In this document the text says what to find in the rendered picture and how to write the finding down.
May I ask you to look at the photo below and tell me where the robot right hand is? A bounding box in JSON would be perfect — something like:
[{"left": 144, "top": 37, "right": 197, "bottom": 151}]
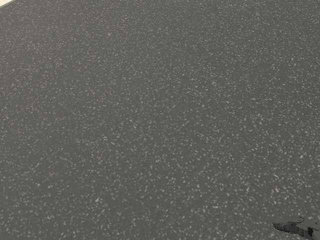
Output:
[{"left": 272, "top": 216, "right": 320, "bottom": 240}]

